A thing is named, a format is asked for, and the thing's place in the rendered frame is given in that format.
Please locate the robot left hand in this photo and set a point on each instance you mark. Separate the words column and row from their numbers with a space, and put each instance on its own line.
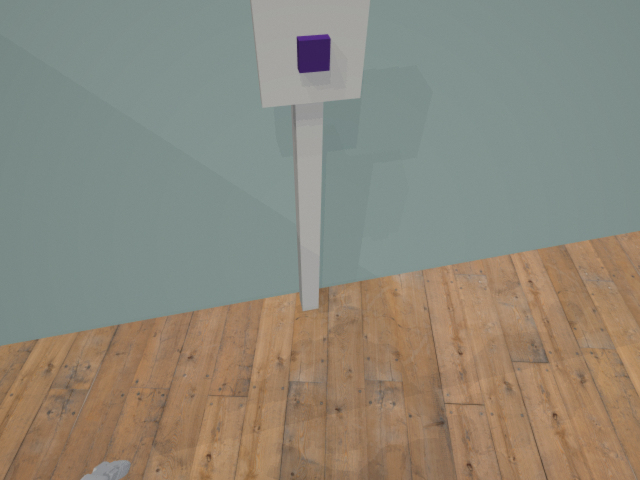
column 109, row 471

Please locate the panel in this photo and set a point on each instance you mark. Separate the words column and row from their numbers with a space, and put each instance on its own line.
column 276, row 25

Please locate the button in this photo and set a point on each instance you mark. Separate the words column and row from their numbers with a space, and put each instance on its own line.
column 313, row 53

